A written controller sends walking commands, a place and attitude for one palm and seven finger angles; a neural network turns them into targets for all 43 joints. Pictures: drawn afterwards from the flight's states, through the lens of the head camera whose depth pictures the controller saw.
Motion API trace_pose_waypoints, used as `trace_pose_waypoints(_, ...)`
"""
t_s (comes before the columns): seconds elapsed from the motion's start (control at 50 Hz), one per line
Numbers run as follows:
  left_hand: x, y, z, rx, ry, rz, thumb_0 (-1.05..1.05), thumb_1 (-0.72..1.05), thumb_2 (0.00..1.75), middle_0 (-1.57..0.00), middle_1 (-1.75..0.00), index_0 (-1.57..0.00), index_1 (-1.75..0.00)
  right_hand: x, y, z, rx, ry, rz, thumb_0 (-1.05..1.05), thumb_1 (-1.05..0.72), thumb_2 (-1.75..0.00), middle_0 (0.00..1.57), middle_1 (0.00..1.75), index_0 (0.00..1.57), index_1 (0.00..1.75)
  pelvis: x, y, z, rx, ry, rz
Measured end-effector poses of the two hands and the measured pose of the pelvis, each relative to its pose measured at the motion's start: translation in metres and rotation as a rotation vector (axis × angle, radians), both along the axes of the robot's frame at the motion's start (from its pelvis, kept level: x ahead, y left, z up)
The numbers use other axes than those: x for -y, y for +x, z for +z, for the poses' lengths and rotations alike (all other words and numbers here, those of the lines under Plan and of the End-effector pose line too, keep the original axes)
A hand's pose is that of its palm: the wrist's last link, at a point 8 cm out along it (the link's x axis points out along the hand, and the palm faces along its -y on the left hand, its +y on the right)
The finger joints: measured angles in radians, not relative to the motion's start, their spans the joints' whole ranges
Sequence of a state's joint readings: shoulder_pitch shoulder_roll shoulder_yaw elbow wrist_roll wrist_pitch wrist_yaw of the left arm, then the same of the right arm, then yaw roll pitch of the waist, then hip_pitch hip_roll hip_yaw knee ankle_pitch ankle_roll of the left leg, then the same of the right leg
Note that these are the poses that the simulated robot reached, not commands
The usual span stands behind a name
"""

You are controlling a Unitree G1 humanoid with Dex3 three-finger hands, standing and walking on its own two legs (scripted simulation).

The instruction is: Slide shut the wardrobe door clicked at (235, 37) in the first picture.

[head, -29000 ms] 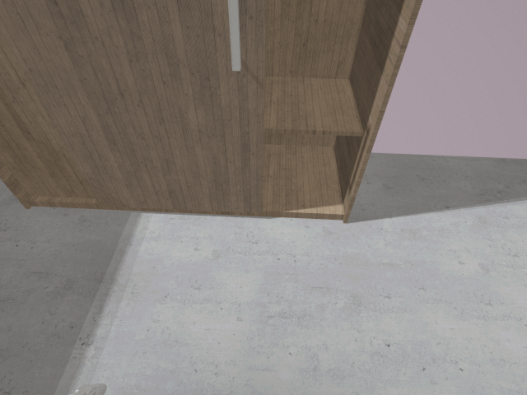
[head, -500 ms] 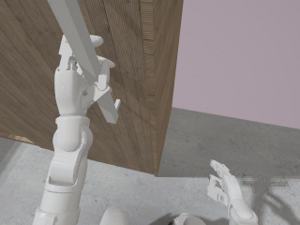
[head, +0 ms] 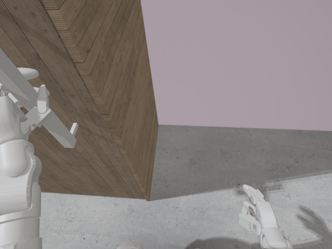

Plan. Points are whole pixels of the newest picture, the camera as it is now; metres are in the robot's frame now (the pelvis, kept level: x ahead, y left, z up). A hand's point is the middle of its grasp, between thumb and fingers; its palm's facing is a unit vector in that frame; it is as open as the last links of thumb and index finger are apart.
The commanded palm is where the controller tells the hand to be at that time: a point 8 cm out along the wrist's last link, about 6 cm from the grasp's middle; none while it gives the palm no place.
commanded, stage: stop walking and hold the door there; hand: left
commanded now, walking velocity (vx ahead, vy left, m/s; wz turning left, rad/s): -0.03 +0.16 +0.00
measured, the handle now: (36, 92) +0.36 +0.29 +0.19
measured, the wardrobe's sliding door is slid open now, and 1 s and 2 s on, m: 0.00 0.00 0.00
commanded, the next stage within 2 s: loosen the grip on the handle in 1.48 s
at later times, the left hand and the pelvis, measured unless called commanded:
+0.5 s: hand (41, 109) +0.32 +0.26 +0.18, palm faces +0.33 -0.93 -0.19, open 5.9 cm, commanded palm +0.29 +0.30 +0.17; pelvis -0.02 +0.05 +0.00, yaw -5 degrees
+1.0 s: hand (43, 110) +0.32 +0.26 +0.18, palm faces +0.29 -0.95 -0.12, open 6.0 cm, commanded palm +0.29 +0.29 +0.17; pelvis +0.00 +0.08 +0.00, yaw -3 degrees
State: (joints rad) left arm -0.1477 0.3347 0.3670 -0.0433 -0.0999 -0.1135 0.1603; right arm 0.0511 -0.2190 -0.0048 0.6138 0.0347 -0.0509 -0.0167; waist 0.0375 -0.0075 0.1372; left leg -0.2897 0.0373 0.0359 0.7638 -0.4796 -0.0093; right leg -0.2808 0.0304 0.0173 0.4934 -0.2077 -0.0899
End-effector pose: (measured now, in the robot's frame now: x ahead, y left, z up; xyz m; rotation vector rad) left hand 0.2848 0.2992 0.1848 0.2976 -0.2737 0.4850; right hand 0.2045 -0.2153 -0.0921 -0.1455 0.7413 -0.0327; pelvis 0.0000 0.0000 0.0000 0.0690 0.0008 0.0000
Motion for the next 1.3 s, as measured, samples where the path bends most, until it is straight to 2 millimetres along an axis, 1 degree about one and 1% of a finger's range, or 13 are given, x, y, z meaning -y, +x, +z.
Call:
trace_pose_waypoints(0.06,0.001,-0.001,0.001,-0.020,-0.006,0.016,-0.17,0.64,0.74,-0.46,-1.41,-0.35,-1.38,0.021,-0.017,0.008,0.016,-0.035,-0.065,0.01,-0.91,-0.90,0.20,0.30,0.20,0.30,0.002,-0.003,0.002,0.000,-0.004,-0.019)
trace_pose_waypoints(0.14,0.002,-0.001,0.000,-0.007,-0.043,-0.007,-0.14,0.66,0.75,-0.46,-1.41,-0.34,-1.39,0.047,-0.044,0.016,0.031,-0.083,-0.152,0.01,-0.91,-0.90,0.20,0.30,0.20,0.30,0.001,-0.008,-0.002,0.021,-0.057,-0.034)
trace_pose_waypoints(0.2,0.002,-0.001,0.000,-0.005,-0.066,-0.030,-0.12,0.67,0.74,-0.46,-1.40,-0.32,-1.39,0.058,-0.066,0.023,0.022,-0.123,-0.195,0.01,-0.91,-0.90,0.20,0.30,0.19,0.30,-0.002,-0.012,0.000,0.026,-0.062,-0.045)
trace_pose_waypoints(0.26,0.000,-0.001,0.000,-0.010,-0.057,-0.059,-0.12,0.68,0.73,-0.45,-1.40,-0.31,-1.39,0.062,-0.087,0.026,0.018,-0.154,-0.235,0.01,-0.91,-0.90,0.20,0.30,0.19,0.30,-0.009,-0.015,0.001,0.025,-0.067,-0.056)
trace_pose_waypoints(0.36,-0.004,0.000,0.001,-0.014,-0.030,-0.117,-0.12,0.69,0.72,-0.45,-1.40,-0.31,-1.40,0.050,-0.116,0.022,-0.019,-0.169,-0.275,0.01,-0.91,-0.90,0.20,0.30,0.19,0.30,-0.025,-0.020,0.001,0.018,-0.071,-0.070)
trace_pose_waypoints(0.48,-0.007,0.001,0.000,0.003,-0.028,-0.176,-0.11,0.69,0.72,-0.45,-1.40,-0.32,-1.40,0.013,-0.133,0.010,-0.073,-0.139,-0.273,0.02,-0.91,-0.90,0.20,0.30,0.19,0.30,-0.045,-0.022,0.001,0.014,-0.069,-0.083)
trace_pose_waypoints(0.56,-0.009,0.002,-0.001,0.015,-0.034,-0.209,-0.11,0.69,0.72,-0.45,-1.40,-0.32,-1.40,-0.016,-0.130,0.003,-0.089,-0.106,-0.252,0.02,-0.90,-0.90,0.20,0.30,0.20,0.30,-0.058,-0.021,0.001,0.017,-0.067,-0.083)
trace_pose_waypoints(0.66,-0.010,0.003,-0.002,0.026,-0.050,-0.241,-0.10,0.69,0.73,-0.45,-1.40,-0.31,-1.40,-0.048,-0.113,-0.001,-0.081,-0.070,-0.210,0.02,-0.90,-0.90,0.20,0.30,0.20,0.30,-0.071,-0.018,0.000,0.025,-0.064,-0.081)
trace_pose_waypoints(0.74,-0.010,0.003,-0.002,0.032,-0.065,-0.255,-0.09,0.70,0.73,-0.45,-1.40,-0.30,-1.40,-0.064,-0.094,0.001,-0.059,-0.055,-0.173,0.02,-0.90,-0.90,0.21,0.30,0.20,0.30,-0.078,-0.015,-0.001,0.030,-0.063,-0.077)
trace_pose_waypoints(0.82,-0.009,0.003,-0.003,0.036,-0.072,-0.261,-0.08,0.71,0.74,-0.45,-1.40,-0.29,-1.40,-0.072,-0.076,0.004,-0.037,-0.051,-0.145,0.02,-0.90,-0.90,0.21,0.30,0.20,0.30,-0.082,-0.010,-0.001,0.029,-0.062,-0.074)
trace_pose_waypoints(0.92,-0.007,0.003,-0.003,0.039,-0.085,-0.252,-0.08,0.72,0.75,-0.45,-1.40,-0.27,-1.40,-0.071,-0.056,0.008,-0.020,-0.057,-0.120,0.01,-0.90,-0.90,0.21,0.30,0.20,0.30,-0.081,-0.004,-0.001,0.029,-0.060,-0.067)
trace_pose_waypoints(1.04,-0.005,0.002,-0.003,0.035,-0.084,-0.227,-0.08,0.73,0.76,-0.45,-1.40,-0.24,-1.40,-0.060,-0.042,0.012,-0.013,-0.065,-0.112,0.01,-0.90,-0.90,0.21,0.30,0.20,0.30,-0.073,0.004,0.000,0.028,-0.064,-0.056)
trace_pose_waypoints(1.3,-0.003,0.001,-0.002,0.018,-0.065,-0.162,-0.10,0.70,0.79,-0.45,-1.40,-0.26,-1.39,-0.023,-0.033,0.015,-0.011,-0.091,-0.148,0.01,-0.90,-0.90,0.20,0.30,0.20,0.30,-0.051,0.016,0.002,0.012,-0.076,-0.048)
